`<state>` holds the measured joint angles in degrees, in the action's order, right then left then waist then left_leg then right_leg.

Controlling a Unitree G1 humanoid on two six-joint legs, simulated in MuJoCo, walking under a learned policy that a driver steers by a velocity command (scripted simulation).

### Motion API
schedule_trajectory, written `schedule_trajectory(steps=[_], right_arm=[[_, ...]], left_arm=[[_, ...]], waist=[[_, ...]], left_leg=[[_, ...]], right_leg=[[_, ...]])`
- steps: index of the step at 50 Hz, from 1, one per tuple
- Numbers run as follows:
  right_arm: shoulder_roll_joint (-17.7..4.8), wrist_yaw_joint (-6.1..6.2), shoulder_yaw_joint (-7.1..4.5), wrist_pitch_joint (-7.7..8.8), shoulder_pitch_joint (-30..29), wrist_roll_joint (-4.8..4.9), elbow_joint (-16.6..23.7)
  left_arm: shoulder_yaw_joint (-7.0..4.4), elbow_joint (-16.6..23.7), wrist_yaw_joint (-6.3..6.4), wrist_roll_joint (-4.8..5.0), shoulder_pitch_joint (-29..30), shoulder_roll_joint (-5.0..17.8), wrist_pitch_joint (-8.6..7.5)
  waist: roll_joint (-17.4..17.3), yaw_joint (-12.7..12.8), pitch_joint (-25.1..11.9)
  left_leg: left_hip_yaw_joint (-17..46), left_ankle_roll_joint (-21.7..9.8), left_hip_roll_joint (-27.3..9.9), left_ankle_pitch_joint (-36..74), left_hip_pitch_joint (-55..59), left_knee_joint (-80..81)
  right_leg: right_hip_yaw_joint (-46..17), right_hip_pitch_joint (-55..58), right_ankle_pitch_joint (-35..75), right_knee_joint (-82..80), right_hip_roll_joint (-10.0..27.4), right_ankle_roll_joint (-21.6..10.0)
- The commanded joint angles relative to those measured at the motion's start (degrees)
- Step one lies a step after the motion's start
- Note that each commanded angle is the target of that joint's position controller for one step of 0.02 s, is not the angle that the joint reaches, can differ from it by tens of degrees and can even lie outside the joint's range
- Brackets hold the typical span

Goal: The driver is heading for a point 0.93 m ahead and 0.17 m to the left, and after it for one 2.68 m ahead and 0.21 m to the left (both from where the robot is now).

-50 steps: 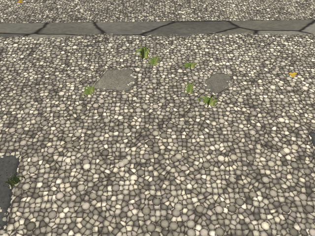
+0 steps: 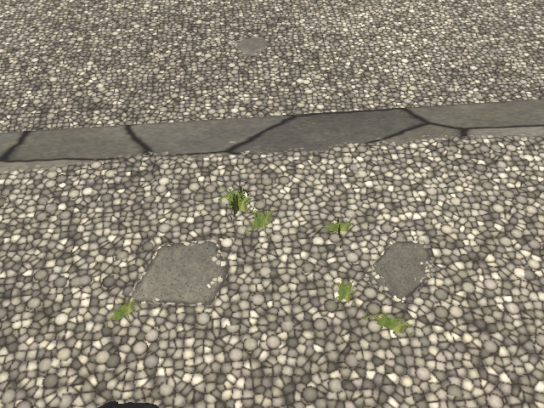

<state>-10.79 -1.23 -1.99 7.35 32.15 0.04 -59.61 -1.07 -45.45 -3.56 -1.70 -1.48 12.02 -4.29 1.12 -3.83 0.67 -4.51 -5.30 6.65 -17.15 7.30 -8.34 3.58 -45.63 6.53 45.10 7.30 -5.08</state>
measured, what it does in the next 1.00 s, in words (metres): walks ahead, turning left: right foot, then left foot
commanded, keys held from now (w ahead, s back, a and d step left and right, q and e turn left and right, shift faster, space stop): w+shift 0.48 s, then w+q+shift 0.52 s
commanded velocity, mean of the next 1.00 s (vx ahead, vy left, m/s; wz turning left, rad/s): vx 1.00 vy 0.00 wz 0.31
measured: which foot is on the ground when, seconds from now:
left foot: down 0.00-0.16, up 0.18-0.58, down 0.60-1.00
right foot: up 0.00-0.12, down 0.14-0.62, up 0.64-1.00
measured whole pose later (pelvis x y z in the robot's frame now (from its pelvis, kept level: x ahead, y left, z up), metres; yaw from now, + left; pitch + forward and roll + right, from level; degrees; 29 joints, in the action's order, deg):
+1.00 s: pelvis +0.99 +0.06 -0.01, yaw +20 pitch +3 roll -1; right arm -15.6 -0.5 -4.1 4.6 30.8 0.5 -52.9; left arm 2.1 -35.3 -1.6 -2.0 5.8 13.3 -4.8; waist -0.1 -9.2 2.0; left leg 14.5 -8.2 7.4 -22.5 7.8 -14.4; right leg -2.6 -38.5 3.0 31.9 3.2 0.6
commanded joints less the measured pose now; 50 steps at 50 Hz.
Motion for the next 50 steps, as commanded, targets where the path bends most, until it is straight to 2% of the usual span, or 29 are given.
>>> schedule_trajectory(steps=[1,4,6,7,8,9,10,12,14,15,19,21,23,26,28,29,30,31,32,33,34,35,36,37,39,42,45,47,50], right_arm=[[-7.9,0.80,-0.62,1.52,-0.6,0.38,3.2],[-11.7,1.84,-0.97,0.47,0.1,-1.02,2.5],[-14.1,2.99,-1.70,-1.30,-1.8,-2.58,2.3],[-13.9,3.05,-1.85,-1.72,-4.7,-2.66,3.1],[-6.8,2.00,-0.47,-1.29,-3.6,-1.70,5.4],[-3.7,0.79,0.13,-0.06,1.6,1.66,6.7],[-8.0,1.51,-0.53,0.18,-6.5,1.11,8.5],[-6.8,1.06,-0.22,0.12,-13.6,0.02,10.3],[-3.7,-0.37,0.50,-1.71,-12.4,-2.15,11.0],[-3.1,-0.89,0.73,-2.39,-13.6,-2.55,11.6],[-4.5,-1.90,1.44,-2.83,-27.8,-2.87,17.7],[-3.9,-2.52,2.23,-2.23,-32.7,-2.13,19.4],[-4.2,-2.71,2.46,-2.12,-36.2,-1.28,20.2],[-7.2,-1.93,1.74,-2.12,-36.2,-1.50,20.1],[-9.7,-1.16,0.61,-2.29,-28.4,-1.63,17.9],[-11.6,-0.64,-0.41,-2.43,-17.8,-1.38,14.6],[-13.4,-0.01,-1.66,-2.79,-6.0,-1.54,10.8],[-17.4,0.85,-3.28,-3.40,1.4,-2.01,9.3],[-21.0,0.58,-4.61,-4.10,-2.9,-2.43,9.0],[-18.3,-0.12,-4.85,-4.14,-6.8,-1.82,9.8],[-15.1,-0.15,-4.29,-3.73,-8.9,-1.41,9.6],[-12.3,-0.08,-3.83,-3.53,-9.5,-1.44,8.6],[-11.1,0.46,-3.39,-3.27,-10.2,-1.22,8.4],[-10.1,0.83,-2.83,-2.96,-10.8,-0.99,8.1],[-10.4,1.00,-2.73,-2.01,-9.9,0.15,8.1],[-11.7,0.94,-3.04,-1.34,-8.4,0.03,9.3],[-13.5,0.34,-3.88,-1.32,-5.0,0.53,9.8],[-14.2,0.50,-4.11,-1.67,-2.7,0.78,9.9],[-16.2,1.41,-4.59,-2.27,-4.1,0.41,10.8]], left_arm=[[0.45,4.6,-0.16,0.74,7.7,2.0,-0.60],[-0.50,4.3,1.00,0.54,4.3,5.1,-0.68],[-2.34,-0.5,2.49,0.68,-13.1,9.1,-0.66],[-3.59,-3.8,3.50,-0.08,-24.2,11.5,-0.49],[-5.08,-4.7,4.39,-1.77,-30.4,16.3,-0.29],[-5.51,-5.0,3.16,-1.78,-28.0,16.3,-0.28],[-5.14,-5.1,2.38,-0.74,-22.6,12.2,-0.56],[-3.69,-6.2,2.02,-0.77,-17.9,5.9,-1.63],[-2.51,-8.0,2.62,-0.31,-18.0,3.4,-2.37],[-2.37,-8.8,2.74,0.33,-18.9,3.3,-2.90],[-2.47,-9.5,2.17,1.31,-22.1,6.0,-4.22],[-2.40,-9.5,2.03,2.05,-23.3,6.4,-4.79],[-2.57,-10.5,2.28,2.57,-26.4,8.6,-5.21],[-2.65,-11.3,3.04,1.58,-28.5,11.2,-4.47],[-3.05,-11.6,4.46,-0.24,-28.5,13.3,-2.89],[-3.39,-11.3,5.17,-1.09,-27.0,14.1,-1.88],[-3.68,-10.5,5.55,-1.36,-24.2,14.6,-1.10],[-3.01,-9.0,5.27,-1.69,-23.3,11.0,-1.42],[-1.51,-6.0,3.11,1.76,-29.7,4.1,-3.02],[-1.60,-4.0,3.50,1.48,-23.7,8.1,-4.00],[-1.48,-1.9,3.62,0.94,-16.6,9.2,-4.70],[-1.02,-0.9,3.64,0.22,-14.4,8.1,-4.99],[-0.72,0.6,3.41,-0.93,-12.0,7.1,-4.32],[-0.39,1.4,2.97,-2.04,-12.1,6.2,-3.10],[-0.05,3.3,2.37,-2.92,-10.9,5.6,-1.16],[1.03,9.1,1.72,-1.95,1.5,5.4,-0.70],[1.61,11.3,1.41,-0.75,6.4,5.3,-0.98],[1.50,13.0,1.85,-0.09,8.9,6.4,-0.85],[0.28,12.8,2.88,0.07,3.2,9.7,-0.96]], waist=[[-1.7,1.6,9.7],[-6.4,4.5,2.8],[-9.2,12.9,-6.8],[-8.3,18.2,-11.4],[2.0,16.5,-17.3],[14.7,10.5,-23.3],[5.6,10.1,-14.1],[-4.3,6.7,-2.9],[-2.0,2.2,0.3],[-1.1,1.5,2.4],[-0.8,2.9,8.8],[-1.4,4.0,9.2],[-0.4,5.5,9.3],[2.4,5.2,5.6],[6.6,0.6,-1.2],[7.9,-4.3,-6.6],[6.8,-10.3,-11.2],[1.1,-10.8,-15.0],[-21.3,-1.0,-19.7],[-10.6,-2.1,-16.9],[-2.9,-1.9,-9.8],[2.6,0.6,-4.9],[3.5,2.5,-2.1],[2.8,4.8,-0.7],[1.1,6.3,1.8],[-0.7,4.0,7.4],[-3.2,0.5,5.1],[-4.2,-1.3,3.7],[-4.6,1.9,-1.9]], left_leg=[[4.0,-3.3,-14.5,37.9,-11.5,10.0],[2.3,-1.8,-16.7,71.4,2.8,-2.8],[2.0,-1.7,-18.2,77.6,3.1,-25.7],[1.1,-2.0,-16.5,66.5,-5.7,-42.1],[1.1,-2.1,-9.8,30.3,-24.8,-65.2],[8.5,-1.2,-1.1,-8.4,-43.6,-80.6],[10.5,-3.1,-6.3,-2.2,-50.0,-79.3],[9.9,-3.1,-10.4,3.3,-47.7,-71.9],[10.0,-1.6,-12.7,3.3,-43.3,-67.1],[9.4,-0.6,-13.8,3.1,-44.1,-65.4],[3.4,1.7,-15.6,14.3,-49.0,-49.1],[0.0,1.3,-13.6,23.9,-40.7,-35.4],[-2.0,0.0,-11.5,30.2,-36.1,-28.7],[-5.2,-2.5,-6.7,25.7,-36.8,-23.1],[-5.7,-4.2,-1.9,17.0,-29.4,-23.6],[-4.9,-5.4,-0.4,14.0,-19.6,-24.3],[-3.4,-6.9,-1.4,11.7,-8.2,-22.1],[9.1,-8.7,-10.7,-0.7,4.2,-26.7],[46.8,-19.5,-23.7,-9.0,19.2,-13.9],[51.1,-19.3,-22.9,-7.8,18.4,-7.8],[42.9,-17.1,-21.3,-2.4,10.7,-7.2],[37.6,-15.1,-19.1,3.7,1.4,-6.0],[33.4,-14.0,-16.3,6.8,-6.0,-5.3],[30.7,-13.5,-14.4,8.5,-11.4,-4.4],[28.3,-14.0,-12.3,8.8,-18.1,-2.5],[24.8,-13.0,-8.8,14.8,-27.9,2.0],[23.4,-9.0,-7.3,29.2,-25.6,0.3],[25.0,-8.1,-8.8,35.2,-18.0,-2.2],[25.7,-4.8,-9.0,49.0,-11.8,-13.8]], right_leg=[[4.4,12.4,5.7,-10.6,-4.0,-1.4],[6.4,17.9,-4.1,-13.6,-10.5,-3.5],[4.3,34.4,-12.1,-14.5,-12.6,-5.4],[1.1,48.0,-15.4,-15.5,-9.0,-6.9],[-17.0,63.8,-32.6,-13.6,5.7,-10.2],[-49.9,73.3,-41.5,-25.5,15.8,-16.7],[-44.3,67.0,-40.9,-29.4,12.0,-13.8],[-29.7,49.3,-29.0,-32.5,8.4,-10.7],[-22.3,38.4,-27.2,-35.5,4.6,-8.3],[-20.2,36.0,-26.2,-37.2,3.5,-8.0],[-9.8,31.1,-11.1,-42.8,-0.8,-7.4],[-5.2,28.5,-1.6,-44.5,-3.1,-5.7],[-4.6,33.0,7.3,-47.9,-1.0,-5.1],[-0.1,50.7,33.7,-41.6,1.2,-3.0],[2.5,57.1,51.5,-27.1,3.4,-1.4],[3.5,56.1,54.1,-14.1,3.9,-0.8],[4.7,50.8,48.4,3.1,2.6,-0.3],[3.5,36.5,18.8,24.4,-1.3,-0.6],[-1.5,9.6,-30.8,45.1,-12.5,3.1],[-8.0,1.2,-26.7,45.8,-9.0,1.3],[-8.8,0.2,-22.4,41.0,-5.8,0.8],[-8.3,2.9,-21.5,35.4,-3.9,1.0],[-8.5,5.5,-22.4,31.8,-2.5,2.0],[-8.2,7.9,-23.4,29.2,-1.9,3.2],[-7.1,8.3,-26.4,23.4,-0.8,5.4],[-3.0,10.7,-14.8,6.7,-1.4,7.9],[-1.6,18.0,0.2,-5.3,-4.8,7.1],[-2.3,17.7,0.9,-9.2,-5.9,6.2],[-3.5,30.0,-5.3,-15.6,-9.1,4.7]])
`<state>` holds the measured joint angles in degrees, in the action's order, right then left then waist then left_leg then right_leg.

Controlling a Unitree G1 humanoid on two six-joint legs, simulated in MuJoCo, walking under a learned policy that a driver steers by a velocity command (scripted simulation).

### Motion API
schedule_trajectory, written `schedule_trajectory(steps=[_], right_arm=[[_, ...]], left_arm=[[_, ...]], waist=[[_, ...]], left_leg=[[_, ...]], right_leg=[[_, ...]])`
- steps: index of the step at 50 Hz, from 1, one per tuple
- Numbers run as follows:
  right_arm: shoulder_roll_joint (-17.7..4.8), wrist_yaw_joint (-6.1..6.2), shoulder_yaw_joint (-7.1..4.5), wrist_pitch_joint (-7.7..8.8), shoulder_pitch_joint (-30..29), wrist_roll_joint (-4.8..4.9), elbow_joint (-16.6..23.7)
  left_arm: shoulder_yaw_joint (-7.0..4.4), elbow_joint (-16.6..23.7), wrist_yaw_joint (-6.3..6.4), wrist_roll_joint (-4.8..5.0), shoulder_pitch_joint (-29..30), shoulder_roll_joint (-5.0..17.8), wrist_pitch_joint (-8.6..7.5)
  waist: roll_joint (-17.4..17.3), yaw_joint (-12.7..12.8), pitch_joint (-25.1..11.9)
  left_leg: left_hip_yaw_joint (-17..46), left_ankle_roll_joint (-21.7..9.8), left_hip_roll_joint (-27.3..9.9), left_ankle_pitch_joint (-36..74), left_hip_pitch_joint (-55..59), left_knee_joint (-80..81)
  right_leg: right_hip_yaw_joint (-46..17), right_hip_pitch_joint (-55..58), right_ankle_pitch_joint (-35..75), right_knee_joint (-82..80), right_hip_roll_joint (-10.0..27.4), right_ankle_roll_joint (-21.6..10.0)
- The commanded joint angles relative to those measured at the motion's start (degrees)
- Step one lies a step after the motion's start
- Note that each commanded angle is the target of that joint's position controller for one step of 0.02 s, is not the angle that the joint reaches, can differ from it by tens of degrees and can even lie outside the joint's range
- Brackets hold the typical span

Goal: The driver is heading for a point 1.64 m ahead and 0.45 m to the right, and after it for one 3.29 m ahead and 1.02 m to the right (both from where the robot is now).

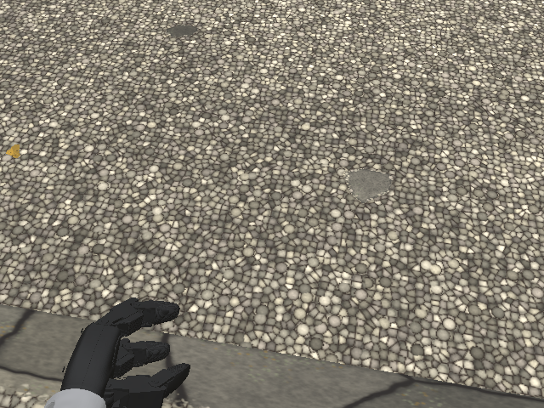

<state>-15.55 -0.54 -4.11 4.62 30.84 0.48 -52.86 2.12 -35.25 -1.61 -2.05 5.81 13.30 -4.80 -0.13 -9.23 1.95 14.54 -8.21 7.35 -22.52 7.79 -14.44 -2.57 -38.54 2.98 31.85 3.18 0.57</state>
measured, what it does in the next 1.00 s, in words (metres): goes down, turning right: right foot, then left foot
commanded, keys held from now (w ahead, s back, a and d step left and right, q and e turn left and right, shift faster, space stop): w+q+shift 0.10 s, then w+e+shift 0.90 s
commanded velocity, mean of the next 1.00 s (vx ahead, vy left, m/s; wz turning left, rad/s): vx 1.00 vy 0.00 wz -0.36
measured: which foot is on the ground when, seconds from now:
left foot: down 0.00-0.06, up 0.08-0.44, down 0.46-0.90, up 0.92-1.00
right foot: up 0.00-0.04, down 0.06-0.46, up 0.48-0.88, down 0.90-1.00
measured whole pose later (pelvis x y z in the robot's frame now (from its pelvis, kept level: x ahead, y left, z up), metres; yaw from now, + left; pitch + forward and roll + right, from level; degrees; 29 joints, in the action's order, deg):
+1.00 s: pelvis +0.91 -0.02 -0.18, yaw -25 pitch -1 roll +0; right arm -13.0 0.9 -0.4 4.7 17.6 -3.2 -51.5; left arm -4.3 -51.4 -1.6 -1.6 -16.6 17.3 -0.8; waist 0.1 -0.1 4.5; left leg -0.2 -1.3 -4.6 -27.9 -19.9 -96.0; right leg 3.6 -15.9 -20.7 35.5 -10.9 -10.9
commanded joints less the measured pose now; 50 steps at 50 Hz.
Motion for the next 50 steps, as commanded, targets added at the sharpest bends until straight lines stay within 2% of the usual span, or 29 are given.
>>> schedule_trajectory(steps=[1,2,3,4,5,7,9,13,15,17,20,22,23,24,25,27,31,32,34,35,38,42,43,44,45,46,47,48,50], right_arm=[[-13.9,0.67,-3.00,0.53,-4.7,-0.36,4.7],[-14.7,0.34,-3.31,0.81,-8.4,-0.71,5.8],[-6.7,0.26,-1.45,1.36,-8.9,-0.99,7.8],[-0.9,0.49,0.51,1.10,-0.6,2.61,11.6],[-6.1,1.40,0.31,-0.01,-4.7,0.74,10.1],[-6.0,-0.09,0.18,-0.47,-12.2,-1.93,10.0],[-2.4,-1.67,1.15,-1.29,-14.3,-2.95,12.4],[-3.0,-2.23,2.28,-2.04,-24.3,-4.11,18.4],[-2.5,-3.34,3.59,-1.34,-29.1,-3.31,20.4],[-4.3,-4.33,3.40,-1.01,-30.8,-2.17,20.5],[-7.2,-2.89,2.35,-1.11,-30.1,-2.35,19.6],[-10.8,-1.31,-0.14,-0.79,-9.1,-3.69,12.3],[-14.4,-0.17,-1.49,-0.44,0.5,-4.52,10.6],[-17.7,0.03,-1.74,0.27,-0.9,-6.20,11.6],[-14.7,-0.14,-1.79,0.47,-2.1,-3.19,11.7],[-7.8,-0.80,-0.56,1.21,-13.4,-2.54,12.3],[-7.7,-0.30,-0.79,2.79,-13.0,-1.26,7.4],[-7.7,-0.24,-0.72,3.62,-11.3,-2.26,6.6],[-3.4,0.27,0.56,5.57,-12.7,-1.75,4.9],[-3.9,1.06,0.43,6.01,-11.3,-1.40,3.4],[-3.9,2.00,1.18,5.99,-13.4,-1.45,3.2],[-8.6,2.26,0.92,3.38,-5.0,-2.14,0.5],[-9.6,2.73,1.04,2.17,-3.8,-2.17,-0.3],[-9.8,3.13,0.68,0.87,-4.6,-2.08,-0.8],[-9.9,2.89,-0.09,-0.13,-9.5,-1.88,-0.3],[-5.2,1.76,0.53,-0.20,-16.8,-3.17,1.6],[-3.9,1.66,1.90,0.83,-12.4,-3.57,8.6],[-5.0,1.80,2.67,1.78,-13.7,-4.49,10.1],[-9.2,1.28,1.86,2.52,-20.4,-3.90,12.6]], left_arm=[[-4.16,0.8,1.77,0.79,-12.5,11.0,-0.69],[-5.53,-1.9,2.88,0.64,-24.6,13.8,-0.83],[-7.01,-3.6,4.08,-1.16,-36.7,18.0,-0.97],[-7.74,-2.7,3.40,-2.26,-31.3,21.7,-0.71],[-7.68,-1.6,2.92,-1.49,-25.3,15.6,-0.11],[-5.75,-4.3,2.08,-1.30,-23.6,7.4,-0.30],[-5.22,-8.7,1.90,-0.92,-27.1,6.2,-1.34],[-5.34,-11.7,1.16,1.80,-29.0,6.4,-2.53],[-5.86,-10.8,0.98,1.99,-26.6,7.9,-2.30],[-7.02,-10.4,0.46,2.48,-27.5,12.6,-2.55],[-7.62,-11.6,0.27,2.36,-31.2,15.9,-1.87],[-8.30,-10.7,0.65,2.11,-28.6,17.9,-1.42],[-8.00,-10.8,0.68,1.86,-28.8,15.9,-1.23],[-5.25,-10.0,0.41,3.20,-40.7,3.0,-0.63],[-5.18,-9.1,1.08,3.15,-36.7,5.6,-0.39],[-6.74,-9.4,0.57,1.25,-28.8,9.9,1.53],[-6.91,-7.7,-1.53,-0.39,-24.9,6.5,5.89],[-7.11,-7.2,-1.99,-0.92,-23.2,6.5,6.24],[-7.31,-5.2,-2.81,0.53,-15.8,5.2,4.57],[-7.08,-4.4,-3.88,-0.19,-13.3,4.5,4.23],[-6.50,-7.6,-5.11,1.14,-17.9,3.8,4.68],[-5.99,-7.9,-2.86,-2.98,-12.5,6.2,4.90],[-6.46,-10.0,-1.85,-3.22,-17.3,7.1,5.02],[-6.95,-12.6,-1.23,-3.20,-25.8,8.4,5.32],[-9.01,-16.7,-0.59,-2.76,-39.1,12.9,5.19],[-10.23,-18.9,-0.45,0.27,-44.6,16.3,4.75],[-11.05,-19.4,-0.19,0.64,-43.9,24.0,4.36],[-10.85,-17.6,0.03,1.50,-43.1,21.1,3.87],[-10.06,-14.2,2.43,0.76,-30.1,19.1,3.25]], waist=[[-3.7,12.0,-8.2],[-3.5,19.0,-13.7],[4.4,21.6,-22.2],[23.7,12.9,-29.8],[14.3,13.3,-22.4],[2.1,13.3,-7.7],[5.3,10.2,-3.3],[4.7,7.4,1.9],[3.8,7.2,3.5],[3.4,7.7,3.9],[3.7,7.3,2.2],[3.8,-2.6,-8.8],[0.1,-7.2,-12.3],[-18.6,2.2,-21.6],[-18.1,1.5,-19.3],[-3.4,6.2,-3.5],[-5.5,10.5,2.1],[-4.2,9.2,1.8],[-1.0,10.5,5.2],[-2.0,10.5,3.2],[-2.4,14.4,0.9],[3.9,11.1,7.9],[1.4,12.3,4.5],[-1.6,16.1,4.2],[1.0,23.5,1.0],[8.9,26.3,3.4],[15.5,15.9,-0.7],[4.8,17.7,-11.2],[1.4,11.0,-4.4]], left_leg=[[6.5,-0.8,-9.2,57.4,-12.7,-18.2],[5.5,0.0,-6.9,52.0,-19.7,-32.1],[1.4,-0.2,-3.5,23.8,-29.1,-52.9],[-5.1,1.8,0.7,-6.6,-44.4,-68.2],[-7.1,1.0,-4.7,-0.1,-51.4,-71.4],[-8.1,1.3,-8.0,6.5,-50.6,-65.7],[-6.1,1.7,-8.8,4.7,-48.0,-60.6],[-9.8,4.6,-11.8,6.9,-53.4,-45.1],[-12.7,5.9,-11.7,18.9,-41.4,-29.8],[-15.8,6.3,-9.3,24.9,-27.9,-25.0],[-16.1,5.8,-7.6,21.1,-22.4,-21.9],[-13.5,3.6,-6.6,16.5,-3.8,-23.8],[-10.2,3.0,-11.5,6.7,7.4,-21.7],[13.8,-1.1,-30.1,-9.2,18.7,-15.4],[27.4,-1.9,-30.9,-11.8,9.7,-3.1],[12.1,-1.9,-25.9,-5.4,-7.3,-1.5],[-3.4,-1.1,-24.9,15.5,-13.4,0.7],[-7.2,-1.8,-24.7,19.9,-10.5,-2.1],[-18.8,3.4,-17.9,9.8,-18.3,-2.7],[-21.2,4.5,-17.3,6.0,-20.8,-4.3],[-27.6,6.3,-16.2,4.1,-31.1,-10.6],[-30.9,6.8,-17.4,25.3,-17.0,-28.1],[-30.8,5.8,-18.6,40.9,-11.6,-38.8],[-28.0,6.2,-20.6,44.1,-17.3,-53.2],[-27.5,5.9,-15.8,35.6,-24.6,-79.8],[-27.6,4.7,-6.6,-9.8,-41.8,-97.7],[-20.0,5.9,-9.2,-12.7,-62.7,-94.8],[-13.5,5.7,-11.2,-7.7,-68.8,-91.2],[-7.9,10.0,-13.6,-2.7,-68.4,-70.9]], right_leg=[[2.0,32.2,-5.5,-2.1,-5.0,-1.5],[0.5,46.0,-10.3,-0.5,-1.8,-2.1],[-13.2,59.3,-30.6,0.2,11.9,-3.6],[-47.1,67.4,-37.9,-12.8,27.9,-9.9],[-47.0,59.9,-45.2,-15.4,24.2,-11.0],[-27.8,43.8,-30.3,-15.9,16.1,-10.9],[-19.2,35.0,-18.9,-16.8,11.8,-10.5],[-14.0,30.6,-12.3,-21.6,9.6,-12.6],[-8.1,20.3,-11.3,-24.9,5.5,-11.4],[-8.1,13.7,-8.6,-30.4,6.5,-11.5],[-6.3,23.1,4.2,-25.1,7.2,-10.0],[-2.3,23.5,20.2,2.0,4.1,-7.8],[-1.2,14.5,13.1,21.5,0.7,-7.1],[-1.2,0.5,-33.0,46.5,-4.0,-5.7],[-1.2,-5.4,-28.5,51.6,-4.1,-6.2],[-2.4,-4.4,-19.2,43.9,1.5,-7.0],[-2.1,-1.6,-19.0,33.5,5.0,-5.9],[-1.1,-4.1,-13.1,33.5,4.6,-6.5],[1.6,0.0,7.5,14.4,1.8,-6.8],[3.6,6.4,21.3,10.3,0.5,-7.0],[7.8,24.4,40.5,9.6,-1.8,-9.0],[14.8,20.7,23.3,-0.7,-5.1,-9.2],[15.9,23.9,20.2,-3.4,-6.0,-10.2],[10.6,31.8,14.6,-5.4,-3.1,-12.6],[4.1,43.0,11.1,-8.4,-1.7,-17.8],[1.3,52.1,21.5,-8.3,0.4,-18.5],[-7.7,68.4,49.2,8.6,5.8,-19.1],[-19.8,75.8,31.1,5.5,8.7,-23.7],[-39.5,55.9,-8.8,-14.3,15.3,-27.0]])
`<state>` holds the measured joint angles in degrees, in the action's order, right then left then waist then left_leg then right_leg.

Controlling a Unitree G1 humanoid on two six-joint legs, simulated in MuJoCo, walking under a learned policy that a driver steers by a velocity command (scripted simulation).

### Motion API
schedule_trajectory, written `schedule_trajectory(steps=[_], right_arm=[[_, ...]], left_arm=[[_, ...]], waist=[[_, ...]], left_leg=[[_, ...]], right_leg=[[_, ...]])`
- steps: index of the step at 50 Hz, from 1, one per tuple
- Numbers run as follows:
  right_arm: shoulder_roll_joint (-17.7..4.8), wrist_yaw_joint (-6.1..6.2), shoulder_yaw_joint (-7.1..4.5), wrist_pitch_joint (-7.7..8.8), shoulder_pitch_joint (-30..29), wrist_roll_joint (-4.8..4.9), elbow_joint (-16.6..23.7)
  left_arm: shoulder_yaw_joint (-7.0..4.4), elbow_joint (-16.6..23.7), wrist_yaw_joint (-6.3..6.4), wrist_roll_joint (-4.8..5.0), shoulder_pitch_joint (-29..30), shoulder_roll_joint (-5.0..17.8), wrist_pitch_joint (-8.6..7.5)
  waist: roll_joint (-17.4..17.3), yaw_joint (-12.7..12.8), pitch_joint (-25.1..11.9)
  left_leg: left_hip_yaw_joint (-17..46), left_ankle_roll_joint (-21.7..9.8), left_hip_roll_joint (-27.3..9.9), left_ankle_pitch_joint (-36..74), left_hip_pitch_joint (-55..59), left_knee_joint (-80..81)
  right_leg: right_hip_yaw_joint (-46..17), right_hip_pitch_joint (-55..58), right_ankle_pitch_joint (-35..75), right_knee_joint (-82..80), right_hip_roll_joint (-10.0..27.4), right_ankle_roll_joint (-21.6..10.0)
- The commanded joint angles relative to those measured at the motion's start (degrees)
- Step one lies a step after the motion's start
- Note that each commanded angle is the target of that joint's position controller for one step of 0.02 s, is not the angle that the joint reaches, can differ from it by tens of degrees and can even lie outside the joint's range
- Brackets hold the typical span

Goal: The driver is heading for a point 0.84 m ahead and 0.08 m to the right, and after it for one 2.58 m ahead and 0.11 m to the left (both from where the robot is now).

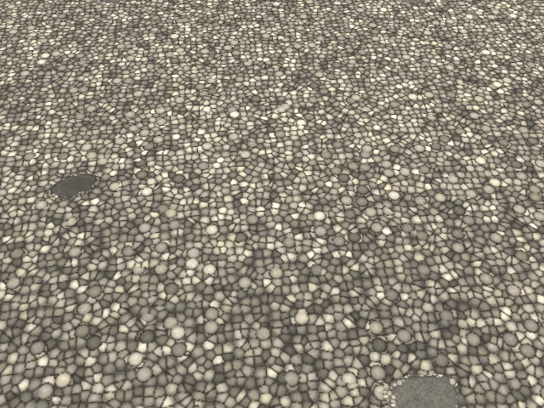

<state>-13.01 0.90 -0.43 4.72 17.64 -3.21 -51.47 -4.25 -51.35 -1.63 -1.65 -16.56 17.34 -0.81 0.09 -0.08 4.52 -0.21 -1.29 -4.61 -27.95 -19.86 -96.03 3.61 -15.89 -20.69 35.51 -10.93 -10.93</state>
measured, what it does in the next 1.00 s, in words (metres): walks ahead: left foot, then right foot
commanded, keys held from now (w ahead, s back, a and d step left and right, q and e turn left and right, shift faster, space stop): w+e+shift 0.20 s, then w+shift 0.46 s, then q+shift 0.34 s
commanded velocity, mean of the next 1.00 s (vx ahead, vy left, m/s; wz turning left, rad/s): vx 0.84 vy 0.00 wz -0.26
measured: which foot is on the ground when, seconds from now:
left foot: up 0.00-0.22, down 0.24-0.68, up 0.70-1.00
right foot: down 0.00-0.24, up 0.26-0.64, down 0.66-1.00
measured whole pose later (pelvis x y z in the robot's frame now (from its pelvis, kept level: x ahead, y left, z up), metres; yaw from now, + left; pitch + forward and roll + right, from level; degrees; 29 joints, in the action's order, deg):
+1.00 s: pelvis +0.82 -0.14 +0.02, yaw -13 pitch +1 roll -1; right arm -17.4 -2.1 -4.0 3.6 7.0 1.4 -43.6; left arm -2.2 -48.0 3.2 0.1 -13.9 15.0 -4.3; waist -1.8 2.4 4.9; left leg -3.4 -0.2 -2.8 4.3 -39.5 -40.9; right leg 12.9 -0.7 -19.6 19.0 -3.4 -4.5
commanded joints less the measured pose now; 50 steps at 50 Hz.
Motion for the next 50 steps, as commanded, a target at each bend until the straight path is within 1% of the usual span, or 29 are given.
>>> schedule_trajectory(steps=[1,3,5,8,9,10,11,12,13,14,15,16,19,23,28,30,32,33,34,35,36,37,39,40,41,43,46,48,50], right_arm=[[-13.4,-0.56,-2.61,1.23,-8.2,-1.05,10.1],[-11.9,-0.92,-2.17,-0.59,-11.3,-0.80,11.4],[-7.5,-1.37,-0.96,-0.40,-15.6,0.28,13.3],[-6.9,-1.62,-1.22,0.01,-13.4,2.60,12.9],[-8.1,-1.25,-1.88,0.03,-9.3,2.62,11.9],[-9.8,-0.73,-2.96,0.08,-0.5,2.53,9.6],[-12.3,-0.02,-4.44,-0.12,12.0,2.12,6.7],[-16.7,0.98,-5.50,-0.05,22.1,0.34,4.6],[-17.7,0.51,-5.32,-0.02,16.3,-0.68,5.4],[-15.0,-0.14,-5.43,-0.12,6.0,-0.07,6.9],[-10.0,-0.64,-4.74,-0.21,-0.2,0.50,8.5],[-8.1,-0.97,-4.38,-0.11,-1.2,0.40,7.3],[-6.4,-1.04,-3.41,1.38,3.0,1.27,2.5],[-8.8,-1.71,-3.79,2.82,3.2,1.88,1.9],[-11.6,-2.05,-3.99,3.02,7.0,2.89,0.5],[-13.6,-1.57,-4.08,2.46,9.1,2.69,-0.5],[-16.3,-0.46,-4.47,0.94,9.5,1.85,-1.0],[-16.0,-0.16,-4.32,0.25,7.8,1.95,-0.3],[-9.2,-0.64,-2.83,0.08,10.8,1.68,1.3],[-4.1,-1.25,-1.81,0.52,17.3,4.44,3.2],[-10.4,-0.30,-3.22,0.51,11.5,3.99,3.2],[-9.5,-0.21,-2.99,0.65,6.8,4.10,3.7],[-6.7,-0.61,-2.60,-0.59,6.8,3.24,2.3],[-8.2,-0.20,-4.02,-0.18,5.2,7.28,2.5],[-8.2,-0.20,-4.10,-0.51,4.2,7.61,3.3],[-6.3,-0.63,-4.14,-1.43,2.1,6.25,4.8],[-4.3,-1.85,-3.31,-1.05,-3.6,4.96,8.0],[-3.8,-3.24,-3.14,-0.68,-6.1,4.42,9.0],[-5.6,-4.67,-3.88,-1.08,-4.5,4.06,9.9]], left_arm=[[-2.43,2.9,2.93,-0.12,-4.4,12.2,-1.58],[-1.46,4.0,2.55,-0.14,-1.1,10.1,-3.06],[-1.92,3.6,2.25,0.70,-1.6,10.4,-4.40],[-2.77,3.4,0.66,1.84,-1.6,10.8,-4.57],[-2.97,3.3,0.32,2.11,-2.1,11.3,-4.53],[-3.24,3.2,0.19,1.94,-1.3,12.5,-4.46],[-2.98,3.5,0.16,1.20,1.5,12.6,-4.89],[-0.73,5.9,0.13,0.82,4.1,3.3,-5.55],[0.86,9.9,0.43,2.34,-1.7,-0.7,-5.59],[1.24,8.8,0.67,1.41,-5.4,0.9,-4.60],[1.22,7.5,0.21,0.07,-3.8,2.2,-3.47],[1.26,8.0,-0.43,-0.61,-0.6,1.9,-2.87],[2.24,11.7,-1.86,-0.85,4.8,-0.3,-1.90],[2.78,16.6,-2.24,-0.60,14.4,2.5,-1.87],[4.02,18.7,-3.59,-0.34,21.6,2.1,-2.21],[3.56,18.1,-2.39,-0.88,20.2,3.6,-2.25],[2.17,14.0,-1.04,-1.02,6.5,6.4,-2.35],[1.01,9.9,-0.24,-1.10,-5.6,8.5,-2.45],[-0.02,8.3,0.82,-2.62,-11.6,12.7,-2.86],[-0.75,9.7,1.16,-2.56,-8.6,15.8,-2.78],[-0.90,10.2,1.12,-1.25,-5.4,12.9,-2.82],[0.37,9.4,1.11,-0.82,-1.6,8.5,-3.71],[1.51,7.8,1.01,-0.42,0.5,3.7,-4.85],[1.34,9.1,0.29,1.56,5.0,2.1,-5.98],[1.31,8.8,0.29,1.62,6.1,1.9,-6.52],[0.91,8.2,1.47,1.53,8.5,2.7,-6.53],[0.67,8.9,3.91,1.43,12.7,3.9,-5.50],[0.38,8.5,5.48,1.71,9.5,5.3,-4.76],[-0.07,8.7,6.49,2.35,8.3,7.2,-3.73]], waist=[[-4.2,-0.4,-1.7],[-7.3,-3.1,5.2],[-3.7,-1.9,3.5],[-1.6,-1.0,0.7],[-1.7,-2.5,-2.1],[-3.3,-7.6,-8.1],[-2.6,-15.5,-14.2],[-12.0,-18.1,-19.6],[-22.9,-8.2,-20.2],[-19.1,-3.0,-13.8],[-9.4,-2.0,-6.6],[-5.1,-1.9,-1.9],[-6.7,-0.1,-0.2],[-3.4,0.4,1.4],[-2.0,-0.8,2.8],[-4.3,0.5,-0.3],[-8.0,7.5,-9.4],[-6.6,13.1,-15.1],[2.6,11.5,-21.3],[16.8,4.9,-29.7],[6.0,6.1,-24.7],[1.3,4.0,-14.5],[-0.2,0.1,-7.0],[3.5,0.1,-8.9],[4.6,-0.9,-8.9],[3.6,-3.0,-5.7],[3.3,-3.1,-1.9],[2.7,-0.8,-4.2],[3.8,-1.5,-7.2]], left_leg=[[9.0,5.4,-3.4,1.0,-35.3,16.8],[7.6,8.3,-5.0,4.1,-21.4,32.8],[4.6,6.7,-3.1,17.8,-7.9,44.9],[0.0,3.9,2.6,28.2,8.5,56.0],[-0.1,3.3,4.7,26.6,13.6,58.4],[-0.2,2.8,6.6,24.5,22.8,60.3],[-1.3,2.3,6.0,19.4,33.0,59.4],[13.7,-0.1,-7.2,3.5,40.9,63.6],[47.9,-2.0,-18.5,-7.8,38.4,80.7],[55.4,-7.1,-18.8,-24.5,31.3,84.2],[45.7,-8.3,-16.3,-25.6,23.0,83.0],[36.9,-7.8,-13.5,-16.7,16.2,82.8],[21.7,-5.9,-8.9,-0.5,10.1,85.1],[9.3,-7.3,-7.6,14.3,9.8,91.9],[-1.6,-6.4,-7.6,34.2,12.2,99.1],[-4.2,-5.6,-8.3,62.0,21.4,90.6],[-5.8,-4.4,-9.4,81.2,24.5,69.8],[-6.4,-3.7,-7.2,75.5,17.9,53.4],[-4.2,-3.8,-2.6,38.7,3.8,32.0],[1.7,-2.1,7.2,0.3,-14.6,12.5],[5.9,-2.9,4.4,4.8,-18.7,10.0],[5.1,-2.5,2.3,9.0,-17.9,14.1],[4.6,-1.7,-0.4,8.8,-13.4,22.7],[7.2,-1.0,-2.2,9.8,-13.3,22.9],[6.9,-0.6,-2.4,11.2,-13.3,25.0],[4.6,0.4,-2.3,13.5,-14.3,29.7],[-2.2,1.4,0.3,27.0,-10.5,46.6],[-6.0,1.6,3.5,37.9,-6.8,56.1],[-8.3,0.8,6.4,38.2,-3.5,59.5]], right_leg=[[-46.7,21.9,16.5,-19.1,29.6,-16.0],[-39.9,-0.8,22.3,-22.1,25.0,-14.7],[-31.4,-8.7,26.4,-22.3,17.6,-10.0],[-24.8,-10.2,32.3,-17.8,11.1,-4.5],[-24.3,-7.2,39.3,-11.7,10.1,-2.7],[-22.5,-5.2,44.7,0.4,8.1,-0.6],[-20.3,-6.6,48.1,15.4,6.8,1.1],[-16.7,-14.6,13.2,39.6,1.8,2.7],[-13.3,-23.8,-6.7,48.1,0.6,2.6],[-12.2,-28.8,-1.9,50.4,5.2,2.0],[-10.8,-29.0,2.2,47.5,9.2,2.5],[-10.3,-27.5,3.0,44.8,10.5,3.1],[-12.4,-26.0,3.8,37.6,12.5,4.2],[-10.5,-27.7,13.3,22.8,12.5,6.4],[-0.3,-13.2,23.9,1.9,12.6,4.3],[2.6,-10.4,18.2,-0.6,9.5,2.7],[2.6,3.6,9.9,-1.7,6.0,0.7],[0.9,17.8,10.1,-4.3,7.1,-0.3],[-14.8,32.1,-1.7,-4.1,21.3,-0.2],[-46.7,42.9,0.2,-13.9,36.3,-4.0],[-42.3,37.0,17.2,-15.0,34.8,-4.0],[-29.3,26.3,35.7,-13.5,32.8,-3.9],[-15.4,13.9,51.1,-15.1,27.9,-0.2],[-11.2,14.4,50.3,-16.5,25.8,0.7],[-9.6,13.8,51.2,-17.7,25.4,1.4],[-4.7,9.3,53.2,-20.8,24.8,2.4],[6.4,1.9,50.3,-22.7,18.8,5.2],[9.2,4.4,51.1,-18.8,17.6,6.7],[9.5,8.9,58.1,-13.0,18.9,8.0]])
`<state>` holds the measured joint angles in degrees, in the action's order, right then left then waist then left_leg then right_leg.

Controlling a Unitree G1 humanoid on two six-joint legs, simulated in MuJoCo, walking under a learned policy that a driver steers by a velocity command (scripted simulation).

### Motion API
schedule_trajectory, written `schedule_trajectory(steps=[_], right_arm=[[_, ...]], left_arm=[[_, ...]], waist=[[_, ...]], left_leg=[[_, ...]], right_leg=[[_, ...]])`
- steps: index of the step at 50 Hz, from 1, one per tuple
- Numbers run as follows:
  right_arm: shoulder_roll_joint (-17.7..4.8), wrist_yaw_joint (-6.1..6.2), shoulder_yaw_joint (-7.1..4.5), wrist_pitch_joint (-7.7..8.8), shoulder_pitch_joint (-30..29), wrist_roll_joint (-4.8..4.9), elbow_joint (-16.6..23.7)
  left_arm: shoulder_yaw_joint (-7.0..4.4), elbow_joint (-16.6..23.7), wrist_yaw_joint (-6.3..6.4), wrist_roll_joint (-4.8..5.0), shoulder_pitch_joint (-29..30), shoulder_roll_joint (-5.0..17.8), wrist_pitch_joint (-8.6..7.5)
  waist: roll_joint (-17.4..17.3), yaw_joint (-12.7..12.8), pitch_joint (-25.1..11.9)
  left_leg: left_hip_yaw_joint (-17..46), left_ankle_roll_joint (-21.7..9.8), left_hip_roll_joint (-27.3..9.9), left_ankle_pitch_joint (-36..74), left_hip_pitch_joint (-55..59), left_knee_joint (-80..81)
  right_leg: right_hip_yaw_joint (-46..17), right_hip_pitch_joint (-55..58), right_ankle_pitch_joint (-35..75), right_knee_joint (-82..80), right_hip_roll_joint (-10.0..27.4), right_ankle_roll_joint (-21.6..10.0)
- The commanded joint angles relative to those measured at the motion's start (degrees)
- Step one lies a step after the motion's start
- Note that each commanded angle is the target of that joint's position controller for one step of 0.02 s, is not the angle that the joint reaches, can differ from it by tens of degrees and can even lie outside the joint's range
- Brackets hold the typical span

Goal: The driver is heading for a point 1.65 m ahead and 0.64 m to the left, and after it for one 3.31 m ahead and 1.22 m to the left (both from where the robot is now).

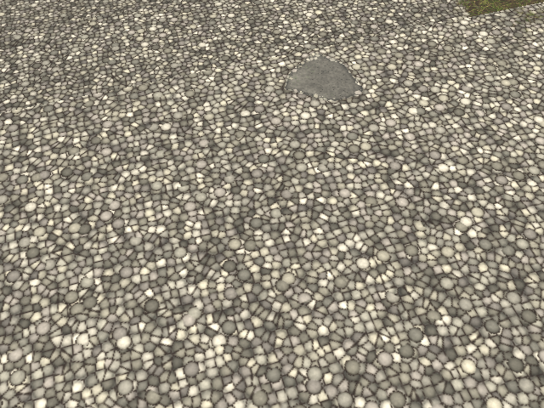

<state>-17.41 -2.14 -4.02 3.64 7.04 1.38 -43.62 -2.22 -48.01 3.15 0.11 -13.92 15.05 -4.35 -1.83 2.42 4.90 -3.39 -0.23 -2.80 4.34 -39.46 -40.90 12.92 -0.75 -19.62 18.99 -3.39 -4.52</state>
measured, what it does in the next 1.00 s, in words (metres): walks ahead, turning left: left foot, then right foot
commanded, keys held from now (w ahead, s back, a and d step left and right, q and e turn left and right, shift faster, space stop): q+shift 0.50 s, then shift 0.50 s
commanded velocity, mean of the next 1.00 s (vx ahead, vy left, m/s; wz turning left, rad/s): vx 0.06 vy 0.00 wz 0.64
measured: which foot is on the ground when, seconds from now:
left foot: up 0.00-0.06, down 0.08-0.52, up 0.54-0.90, down 0.92-1.00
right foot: down 0.00-0.06, up 0.08-0.50, down 0.52-1.00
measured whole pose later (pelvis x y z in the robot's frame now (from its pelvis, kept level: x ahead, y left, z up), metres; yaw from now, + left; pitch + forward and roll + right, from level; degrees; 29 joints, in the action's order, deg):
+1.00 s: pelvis +0.21 -0.06 +0.00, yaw +39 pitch +0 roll +0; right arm -13.8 0.2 -1.5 -2.0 11.0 -1.4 -37.3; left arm -2.4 -43.5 0.8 -0.9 -11.6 15.4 0.0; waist 1.6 2.3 1.2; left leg 2.8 -1.0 1.7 -17.5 -12.6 -29.7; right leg -1.8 -18.1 -12.7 29.3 1.5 1.9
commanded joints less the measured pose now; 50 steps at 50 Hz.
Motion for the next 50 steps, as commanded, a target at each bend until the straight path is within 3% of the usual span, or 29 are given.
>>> schedule_trajectory(steps=[1,3,4,5,6,7,8,9,10,13,15,18,22,25,26,27,28,29,30,32,35,41,43,45,46,47,48,49,50], right_arm=[[-2.9,-2.11,-0.96,-0.40,8.3,-0.52,2.3],[-8.2,-1.87,-3.19,-1.39,18.2,-0.49,1.4],[-10.5,-0.88,-4.30,-1.57,24.8,-0.44,0.1],[-12.1,0.36,-4.07,-1.33,20.9,-0.83,0.5],[-14.5,0.53,-3.54,-0.06,14.3,-3.83,5.8],[-14.8,0.24,-4.25,-0.25,9.4,-3.96,10.0],[-12.1,0.44,-3.71,-0.66,5.4,-2.12,11.9],[-9.6,1.02,-2.95,-1.26,3.1,-0.45,12.5],[-8.9,1.56,-2.70,-1.60,2.5,-0.10,12.9],[-9.1,2.93,-3.29,-3.21,2.0,-0.64,14.0],[-10.4,4.14,-3.95,-4.43,4.0,-0.55,14.0],[-10.5,5.07,-4.30,-6.07,3.2,-0.08,15.0],[-9.4,4.66,-4.27,-6.96,2.6,-0.40,16.0],[-8.5,4.21,-4.00,-7.12,0.4,0.21,17.1],[-5.7,4.06,-3.05,-7.19,2.9,0.03,16.9],[-3.7,4.02,-2.27,-6.99,4.0,-0.16,17.6],[-8.4,3.28,-3.40,-5.79,5.2,-1.14,18.3],[-11.7,3.01,-4.17,-5.53,6.5,-0.98,16.0],[-11.8,3.11,-4.24,-5.83,6.6,-0.71,14.0],[-8.0,3.42,-2.81,-6.33,6.1,-0.94,13.4],[-5.4,3.52,-1.37,-5.77,2.5,-0.35,14.6],[-4.3,3.22,-0.20,-5.45,1.7,-0.42,13.4],[-4.0,2.93,-0.24,-5.41,3.5,-0.46,11.8],[-3.8,2.72,-0.09,-5.29,5.5,-1.09,10.3],[-6.2,2.92,-0.32,-5.39,6.1,-1.76,10.9],[-9.6,2.89,-1.02,-5.55,3.6,-3.07,10.6],[-4.5,2.53,0.23,-4.95,1.4,-3.53,11.3],[-1.9,2.31,1.14,-4.30,-0.1,-3.64,11.1],[-2.2,2.26,0.99,-3.76,0.8,-3.49,10.4]], left_arm=[[-2.41,6.0,2.02,0.82,6.4,10.3,0.56],[-2.97,8.0,2.04,1.26,10.0,11.2,1.91],[-2.57,8.7,1.17,1.48,12.6,9.7,2.22],[-0.63,9.2,-0.94,-1.09,9.1,1.7,2.04],[-0.06,9.9,-2.16,-1.20,-1.6,0.9,1.53],[-0.80,10.8,-3.07,-0.09,-0.9,7.9,0.76],[-1.62,12.3,-3.12,0.49,5.3,10.7,0.70],[-1.81,12.4,-2.58,-0.38,8.0,10.1,1.31],[-1.73,12.8,-2.15,-0.91,8.7,9.3,2.10],[-1.46,12.5,-1.98,-0.90,9.4,5.9,3.13],[-1.11,12.3,-1.69,-0.50,10.5,4.1,3.10],[-1.44,11.7,-1.45,0.27,11.6,4.6,3.43],[-2.24,11.9,-1.82,0.43,13.7,5.5,2.66],[-3.64,10.1,-2.45,0.42,9.1,7.5,1.56],[-4.32,9.8,-2.39,-0.23,7.9,9.8,1.69],[-4.82,11.0,-2.16,-1.80,9.3,13.8,2.56],[-4.83,11.3,-2.24,-3.47,9.2,12.5,2.46],[-3.99,12.8,-1.93,-2.72,12.0,9.4,2.50],[-3.39,13.3,-1.64,-1.64,13.3,7.1,2.90],[-2.81,13.0,-1.23,-0.38,12.0,7.4,3.65],[-2.76,11.6,-1.16,-0.92,7.7,8.2,4.38],[-3.36,10.2,-1.59,-0.12,5.2,10.5,5.22],[-3.11,9.4,-1.61,0.53,4.4,10.2,5.46],[-2.65,7.9,-1.62,1.46,1.6,9.1,5.12],[-2.01,7.8,-1.94,0.42,0.4,7.1,4.42],[-0.87,9.3,-2.36,-0.98,0.9,3.1,3.26],[-1.09,9.6,-2.26,-1.70,5.0,5.1,2.86],[-1.28,9.2,-2.45,-1.59,5.8,5.5,2.80],[-1.11,8.6,-2.43,-1.80,6.4,4.8,2.92]], waist=[[6.9,-5.5,-9.0],[7.6,-11.2,-12.8],[2.3,-15.5,-13.5],[-15.0,-8.7,-8.8],[-16.8,-1.5,-18.6],[-9.0,-3.9,-26.4],[-0.7,-3.5,-18.8],[6.6,-1.7,-13.6],[6.9,-0.9,-11.9],[3.7,-0.3,-10.1],[1.6,-1.4,-13.5],[-2.6,-2.6,-15.1],[-7.8,-4.3,-12.7],[-9.1,-2.0,-12.3],[-3.2,-3.1,-14.6],[11.3,-5.2,-13.0],[17.9,-6.2,-12.5],[13.3,-6.3,-11.0],[8.8,-5.6,-9.2],[5.7,-4.2,-7.3],[8.5,-1.9,-8.2],[14.7,0.1,-10.3],[14.0,-0.8,-10.3],[11.8,-1.8,-10.1],[5.4,-1.1,-12.0],[-9.5,1.3,-11.2],[-8.4,-1.2,-10.2],[-6.4,-0.6,-8.8],[-6.1,-1.1,-8.5]], left_leg=[[-5.6,-1.4,5.8,3.4,18.4,4.6],[-3.8,-5.4,7.1,-2.8,28.6,5.1],[-0.4,-7.8,6.1,3.2,36.9,12.1],[10.2,-10.9,0.0,30.4,41.8,10.0],[38.8,-25.1,-11.9,36.5,51.4,11.0],[48.1,-27.6,-15.7,13.7,52.0,20.2],[45.2,-24.6,-13.4,-1.5,44.6,23.3],[41.5,-21.2,-10.7,-8.8,36.5,24.7],[38.7,-19.7,-8.7,-8.5,30.6,24.9],[28.5,-15.3,-1.1,1.3,22.2,22.9],[28.3,-14.4,-0.4,6.3,23.8,20.9],[29.7,-11.4,0.7,-4.4,24.4,20.3],[33.9,-9.2,1.7,-14.2,24.5,19.5],[35.9,-6.7,3.9,-16.8,23.0,14.6],[31.3,-4.6,7.2,-30.6,19.0,6.5],[18.6,-1.8,14.9,-40.2,9.0,-6.0],[16.6,0.9,12.2,-40.1,4.6,-19.7],[15.7,2.5,9.3,-36.0,4.5,-26.0],[14.5,3.4,8.4,-32.2,5.1,-28.5],[12.3,4.4,8.4,-28.8,4.0,-33.1],[9.4,5.2,7.3,-28.5,4.6,-25.9],[4.8,4.4,4.1,-30.2,17.7,-1.9],[3.7,2.9,4.5,-24.4,22.6,9.0],[4.7,-0.4,4.2,-14.2,31.8,21.5],[11.5,-2.8,-2.2,-8.3,38.2,20.9],[18.9,-7.9,-9.6,-2.3,34.6,19.0],[19.9,-10.7,-11.1,-6.9,28.5,20.9],[17.3,-8.6,-7.9,-12.4,27.0,20.7],[15.0,-5.9,-4.7,-16.5,26.4,19.7]], right_leg=[[0.0,-4.8,61.1,7.7,12.4,2.4],[-1.3,-6.5,63.7,22.0,13.6,3.4],[-1.5,-11.4,47.8,37.2,10.5,4.7],[-2.8,-24.9,-13.1,55.5,0.6,6.6],[-14.8,-38.6,-21.7,73.2,-6.2,9.5],[-23.2,-40.1,-15.6,74.0,-4.0,7.8],[-23.3,-41.7,-10.9,68.7,-2.0,6.3],[-22.7,-41.0,-7.6,64.0,0.1,6.5],[-22.8,-38.4,-6.3,59.3,1.0,6.7],[-20.5,-30.8,-4.8,41.8,0.9,8.1],[-20.3,-29.0,-1.6,35.1,-0.6,9.7],[-21.3,-27.4,4.7,28.3,-1.2,10.0],[-22.1,-23.9,5.3,18.7,-1.8,8.8],[-21.6,-14.4,11.8,3.3,0.3,6.5],[-27.0,-7.1,13.7,0.0,8.8,3.1],[-40.4,-4.2,18.7,-2.2,20.0,-4.2],[-50.3,-7.8,19.3,-3.8,25.6,-10.7],[-45.0,-9.3,17.5,-2.4,23.8,-10.5],[-37.5,-10.8,15.0,-0.9,19.1,-7.8],[-32.6,-11.5,17.1,-0.5,15.5,-6.6],[-28.4,-7.4,22.1,-0.1,13.6,-7.5],[-27.4,-6.7,21.5,0.6,15.4,-8.5],[-27.3,-7.3,22.9,2.5,15.5,-7.7],[-25.4,-12.4,22.0,4.7,13.8,-4.0],[-22.1,-17.8,14.9,9.4,11.4,0.1],[-14.3,-22.4,2.6,11.8,4.8,4.2],[-14.8,-18.4,-0.2,11.3,5.7,6.3],[-15.1,-15.7,4.7,9.5,5.9,6.8],[-14.9,-13.9,9.1,8.8,5.6,7.3]])
Keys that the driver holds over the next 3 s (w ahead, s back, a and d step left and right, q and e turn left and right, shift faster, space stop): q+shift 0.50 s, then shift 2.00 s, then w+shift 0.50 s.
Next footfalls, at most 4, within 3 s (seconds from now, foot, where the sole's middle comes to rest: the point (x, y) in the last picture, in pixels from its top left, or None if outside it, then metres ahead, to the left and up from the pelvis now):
0.08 left None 0.26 0.06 -0.77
0.52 right None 0.36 -0.12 -0.77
0.92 left None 0.15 0.04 -0.77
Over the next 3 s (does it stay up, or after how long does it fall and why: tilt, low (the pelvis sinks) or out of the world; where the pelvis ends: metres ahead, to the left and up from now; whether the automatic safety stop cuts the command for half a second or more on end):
stays up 0.40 0.00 0.01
